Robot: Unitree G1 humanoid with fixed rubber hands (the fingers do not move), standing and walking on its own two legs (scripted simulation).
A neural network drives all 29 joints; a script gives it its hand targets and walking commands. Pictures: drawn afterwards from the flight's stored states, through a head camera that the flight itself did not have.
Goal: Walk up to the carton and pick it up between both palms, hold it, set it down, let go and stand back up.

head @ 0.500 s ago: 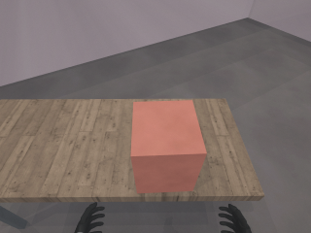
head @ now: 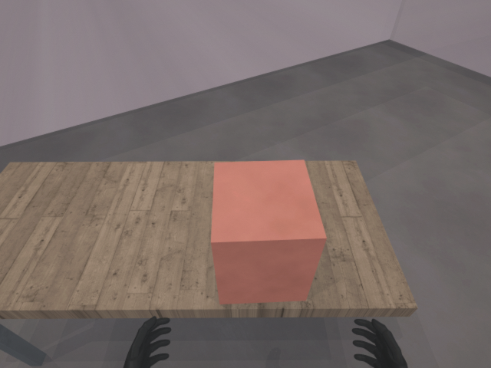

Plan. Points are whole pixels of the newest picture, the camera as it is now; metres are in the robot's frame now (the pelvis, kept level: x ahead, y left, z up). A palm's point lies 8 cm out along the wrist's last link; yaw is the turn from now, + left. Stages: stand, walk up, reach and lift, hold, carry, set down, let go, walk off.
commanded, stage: reach and lift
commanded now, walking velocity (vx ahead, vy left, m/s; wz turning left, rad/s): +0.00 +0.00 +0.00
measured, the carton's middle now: (261, 233) +0.43 -0.02 -0.08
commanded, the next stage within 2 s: none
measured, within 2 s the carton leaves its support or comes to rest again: neither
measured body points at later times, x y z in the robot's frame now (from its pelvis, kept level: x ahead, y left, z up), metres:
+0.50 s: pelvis -0.01 +0.00 +0.00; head -0.01 +0.00 +0.45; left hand +0.22 +0.18 -0.04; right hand +0.21 -0.22 -0.05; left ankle +0.00 +0.10 -0.74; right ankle -0.03 -0.11 -0.74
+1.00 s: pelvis -0.02 -0.01 +0.00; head -0.02 -0.02 +0.45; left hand +0.25 +0.17 -0.02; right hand +0.25 -0.23 -0.02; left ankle +0.00 +0.10 -0.74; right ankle -0.03 -0.11 -0.74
